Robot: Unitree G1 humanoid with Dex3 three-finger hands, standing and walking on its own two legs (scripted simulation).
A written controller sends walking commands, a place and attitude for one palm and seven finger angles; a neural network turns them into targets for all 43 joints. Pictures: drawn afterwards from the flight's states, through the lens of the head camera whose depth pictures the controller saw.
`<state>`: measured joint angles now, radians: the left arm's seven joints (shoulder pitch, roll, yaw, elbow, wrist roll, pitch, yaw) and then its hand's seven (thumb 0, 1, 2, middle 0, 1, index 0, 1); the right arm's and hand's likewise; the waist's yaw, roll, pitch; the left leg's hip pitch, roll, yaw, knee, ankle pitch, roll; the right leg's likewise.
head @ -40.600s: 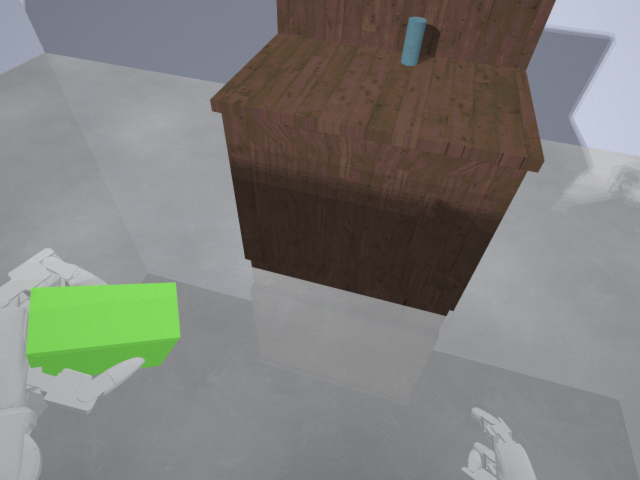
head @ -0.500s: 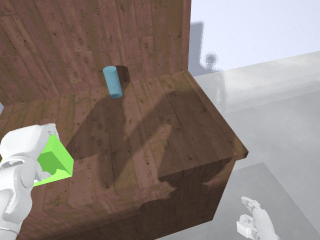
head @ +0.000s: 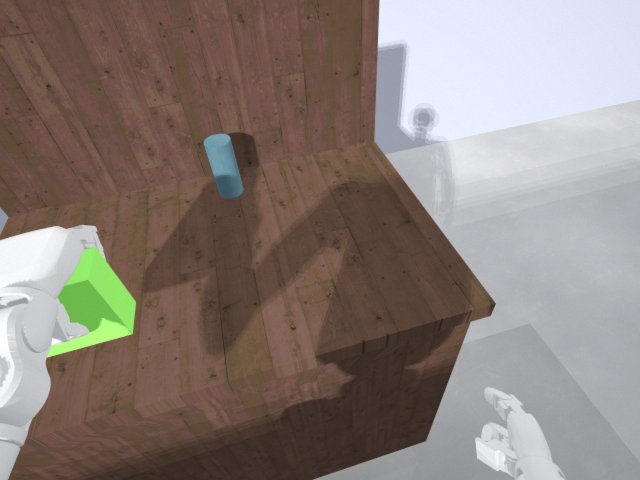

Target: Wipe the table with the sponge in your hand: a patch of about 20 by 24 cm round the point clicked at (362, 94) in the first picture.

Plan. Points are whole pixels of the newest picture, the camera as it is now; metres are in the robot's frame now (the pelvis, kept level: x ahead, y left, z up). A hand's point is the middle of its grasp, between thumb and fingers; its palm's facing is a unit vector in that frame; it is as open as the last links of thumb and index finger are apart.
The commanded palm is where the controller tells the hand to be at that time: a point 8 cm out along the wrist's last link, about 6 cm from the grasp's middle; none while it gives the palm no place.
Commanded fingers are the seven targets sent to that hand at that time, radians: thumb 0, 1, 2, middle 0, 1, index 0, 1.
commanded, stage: lift the sponge slowly off the table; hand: left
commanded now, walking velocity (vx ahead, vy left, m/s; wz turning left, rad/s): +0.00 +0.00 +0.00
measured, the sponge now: (76, 312) +0.25 +0.35 +0.10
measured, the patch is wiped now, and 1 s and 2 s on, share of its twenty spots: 1.00 1.00 1.00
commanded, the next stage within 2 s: bring the sponge back beside the body in 0.36 s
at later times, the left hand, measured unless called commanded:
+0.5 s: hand (69, 269) +0.27 +0.35 +0.15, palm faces +0.03 -0.04 -1.00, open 9.7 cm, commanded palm +0.23 +0.34 +0.22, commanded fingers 0.00 0.10 1.30 -1.20 -1.60 -1.20 -1.60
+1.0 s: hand (70, 306) +0.23 +0.32 +0.14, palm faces +0.07 -0.07 -1.00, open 9.7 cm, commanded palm +0.19 +0.32 +0.22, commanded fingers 0.00 0.10 1.30 -1.20 -1.60 -1.20 -1.60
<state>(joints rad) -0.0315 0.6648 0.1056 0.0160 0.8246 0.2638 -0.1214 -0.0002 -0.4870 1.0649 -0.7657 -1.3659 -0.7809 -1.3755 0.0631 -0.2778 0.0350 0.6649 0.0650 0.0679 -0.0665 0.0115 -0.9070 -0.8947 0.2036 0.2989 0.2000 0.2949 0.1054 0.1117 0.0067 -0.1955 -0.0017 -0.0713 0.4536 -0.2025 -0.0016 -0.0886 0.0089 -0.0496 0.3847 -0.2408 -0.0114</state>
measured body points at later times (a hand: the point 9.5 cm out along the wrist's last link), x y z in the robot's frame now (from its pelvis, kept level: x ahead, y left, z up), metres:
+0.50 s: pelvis +0.00 +0.01 +0.00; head +0.00 -0.02 +0.45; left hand +0.27 +0.34 +0.20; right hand +0.23 -0.20 -0.09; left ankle +0.03 +0.12 -0.74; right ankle -0.02 -0.12 -0.74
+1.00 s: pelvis -0.01 +0.01 +0.00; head -0.02 -0.03 +0.45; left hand +0.22 +0.32 +0.19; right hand +0.25 -0.18 -0.07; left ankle +0.03 +0.12 -0.74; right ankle -0.02 -0.12 -0.74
